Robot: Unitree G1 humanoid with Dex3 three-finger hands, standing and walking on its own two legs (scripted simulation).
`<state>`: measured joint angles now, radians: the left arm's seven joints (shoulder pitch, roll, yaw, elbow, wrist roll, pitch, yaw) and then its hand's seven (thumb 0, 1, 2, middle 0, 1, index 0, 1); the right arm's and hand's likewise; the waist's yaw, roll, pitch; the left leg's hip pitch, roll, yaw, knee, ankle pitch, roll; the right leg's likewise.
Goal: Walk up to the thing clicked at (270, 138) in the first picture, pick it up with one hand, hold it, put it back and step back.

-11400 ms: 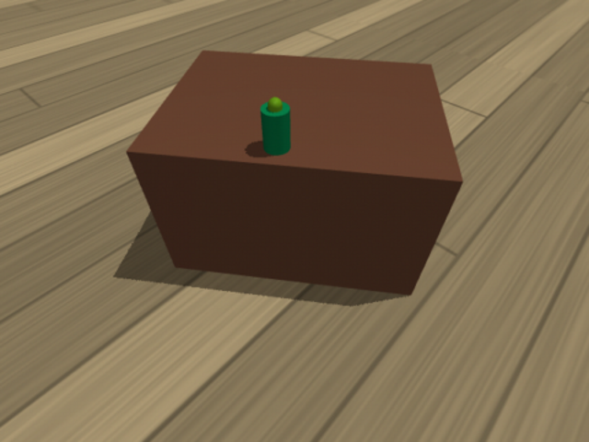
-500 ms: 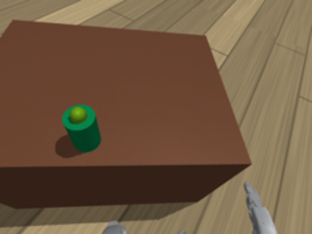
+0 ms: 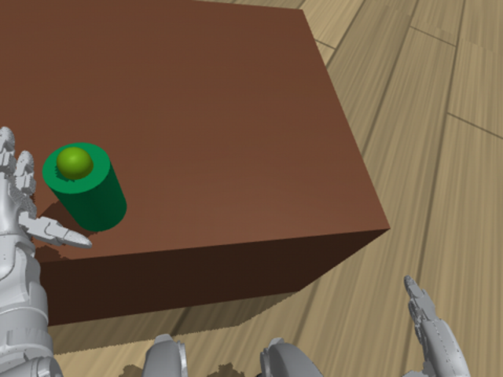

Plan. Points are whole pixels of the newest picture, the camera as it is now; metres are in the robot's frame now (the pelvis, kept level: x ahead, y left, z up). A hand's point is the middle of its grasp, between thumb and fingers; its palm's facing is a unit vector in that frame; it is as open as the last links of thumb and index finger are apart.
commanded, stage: close in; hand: left
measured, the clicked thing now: (87, 185) +0.43 +0.22 +0.01
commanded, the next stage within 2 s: close in 0.26 s
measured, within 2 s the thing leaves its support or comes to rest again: leaves its support in 1.68 s
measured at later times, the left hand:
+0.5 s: hand (86, 193) +0.42 +0.22 +0.00, palm faces +0.21 -0.98 +0.01, open 17.5 cm
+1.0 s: hand (89, 192) +0.42 +0.22 +0.00, palm faces +0.23 -0.97 +0.03, open 13.4 cm
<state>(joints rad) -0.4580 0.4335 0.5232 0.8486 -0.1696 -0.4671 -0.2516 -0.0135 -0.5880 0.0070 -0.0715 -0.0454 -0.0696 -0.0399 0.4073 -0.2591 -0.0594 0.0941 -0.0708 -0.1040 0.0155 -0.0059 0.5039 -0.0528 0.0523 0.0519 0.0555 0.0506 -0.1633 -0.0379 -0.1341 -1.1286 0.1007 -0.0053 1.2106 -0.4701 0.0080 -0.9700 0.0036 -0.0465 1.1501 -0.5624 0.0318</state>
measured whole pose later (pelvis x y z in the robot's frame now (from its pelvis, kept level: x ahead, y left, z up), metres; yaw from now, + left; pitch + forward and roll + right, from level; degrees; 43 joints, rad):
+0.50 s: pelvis -0.01 -0.01 -0.01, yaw +1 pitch +22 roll -4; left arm -0.49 0.37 0.42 0.87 -0.13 -0.51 -0.12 -0.01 -0.59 0.00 -0.13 -0.05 -0.13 -0.03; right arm 0.44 -0.26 -0.06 -0.03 -0.05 -0.01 0.04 -0.01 0.51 -0.05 0.05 0.05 0.06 0.05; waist -0.16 -0.03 -0.14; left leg -1.15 0.09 -0.01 1.23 -0.46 0.00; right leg -1.00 0.00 -0.05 1.20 -0.58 0.02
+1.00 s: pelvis +0.00 -0.01 +0.00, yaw +0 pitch +22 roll -4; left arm -0.46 0.35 0.40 0.86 -0.13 -0.53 -0.08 -0.01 -0.44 0.28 -0.65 -0.47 -0.65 -0.46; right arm 0.45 -0.26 -0.06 -0.08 -0.05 0.03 0.05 -0.01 0.49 -0.05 0.05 0.05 0.06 0.05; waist -0.16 -0.03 -0.14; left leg -1.13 0.09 0.00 1.23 -0.48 0.00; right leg -0.99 0.00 -0.04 1.19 -0.59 0.03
